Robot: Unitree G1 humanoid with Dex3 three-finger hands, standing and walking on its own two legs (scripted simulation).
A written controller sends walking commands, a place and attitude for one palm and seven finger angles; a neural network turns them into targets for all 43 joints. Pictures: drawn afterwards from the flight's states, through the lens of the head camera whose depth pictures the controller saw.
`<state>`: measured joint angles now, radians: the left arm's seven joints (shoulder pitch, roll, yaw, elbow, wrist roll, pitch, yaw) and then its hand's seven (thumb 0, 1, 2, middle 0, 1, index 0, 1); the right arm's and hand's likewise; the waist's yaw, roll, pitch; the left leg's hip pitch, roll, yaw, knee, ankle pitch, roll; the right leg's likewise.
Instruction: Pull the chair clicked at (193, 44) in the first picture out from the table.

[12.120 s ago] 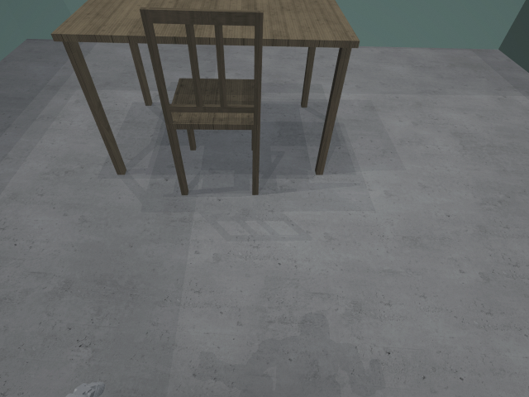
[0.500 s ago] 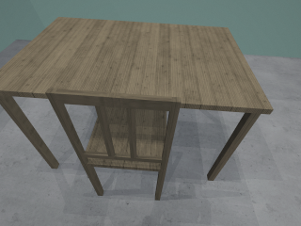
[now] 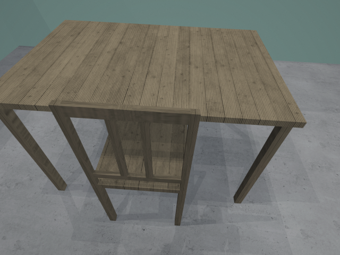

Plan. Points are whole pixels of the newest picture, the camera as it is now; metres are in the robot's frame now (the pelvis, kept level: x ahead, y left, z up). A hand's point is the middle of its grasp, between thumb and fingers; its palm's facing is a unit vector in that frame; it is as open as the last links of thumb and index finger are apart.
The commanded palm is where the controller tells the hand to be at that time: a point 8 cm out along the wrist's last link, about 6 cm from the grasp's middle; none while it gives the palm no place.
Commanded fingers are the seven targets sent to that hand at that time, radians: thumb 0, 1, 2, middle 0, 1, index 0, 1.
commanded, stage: look again from close up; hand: left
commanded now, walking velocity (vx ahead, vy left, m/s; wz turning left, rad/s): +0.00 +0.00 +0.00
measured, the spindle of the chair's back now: (118, 150) +0.45 +0.21 -0.09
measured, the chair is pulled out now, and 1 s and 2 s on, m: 0.00 0.00 0.00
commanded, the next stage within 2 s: raise the hand toward the chair's back in 0.46 s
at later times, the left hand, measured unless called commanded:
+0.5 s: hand out of the picture -0.04 +0.13 -0.18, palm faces +0.06 -0.99 -0.16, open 7.4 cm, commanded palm none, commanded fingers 0.00 0.90 0.90 -0.20 -0.30 -0.20 -0.30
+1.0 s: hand (130, 247) +0.16 +0.11 -0.07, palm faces -0.01 -1.00 +0.04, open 9.3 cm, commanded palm +0.12 +0.19 -0.07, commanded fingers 0.00 0.36 0.67 -0.15 -0.22 -0.15 -0.22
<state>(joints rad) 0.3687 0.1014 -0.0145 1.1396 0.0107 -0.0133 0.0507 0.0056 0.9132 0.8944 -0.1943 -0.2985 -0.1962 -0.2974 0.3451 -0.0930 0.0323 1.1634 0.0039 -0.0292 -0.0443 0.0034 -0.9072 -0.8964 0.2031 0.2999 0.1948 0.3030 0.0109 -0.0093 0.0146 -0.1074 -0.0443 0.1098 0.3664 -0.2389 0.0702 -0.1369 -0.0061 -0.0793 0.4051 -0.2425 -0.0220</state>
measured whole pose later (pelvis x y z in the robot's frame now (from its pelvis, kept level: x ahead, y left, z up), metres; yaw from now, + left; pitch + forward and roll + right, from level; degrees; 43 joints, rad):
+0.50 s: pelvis +0.00 -0.02 +0.00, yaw +0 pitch -1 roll +0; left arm 0.38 0.10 -0.02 1.14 0.01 -0.02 0.05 0.01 0.91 0.89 -0.19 -0.30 -0.20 -0.30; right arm 0.35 -0.09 0.03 1.17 0.00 -0.03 -0.04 0.00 -0.91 -0.90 0.20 0.30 0.19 0.30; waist 0.01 0.00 0.01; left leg -0.12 -0.03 0.10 0.37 -0.24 0.05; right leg -0.14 0.01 -0.09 0.41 -0.24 -0.04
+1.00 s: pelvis -0.04 -0.05 -0.08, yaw +1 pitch +11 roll +2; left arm 0.38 0.14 0.08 0.19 -0.17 -0.51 -0.24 0.01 0.60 0.76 -0.17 -0.25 -0.17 -0.25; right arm 0.13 -0.29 -0.07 0.51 0.00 -0.24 0.04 0.01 -0.91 -0.90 0.20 0.30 0.19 0.30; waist -0.01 -0.10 -0.14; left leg -0.76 0.02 0.09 1.05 -0.48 0.02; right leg -0.79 0.00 -0.11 1.07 -0.49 -0.11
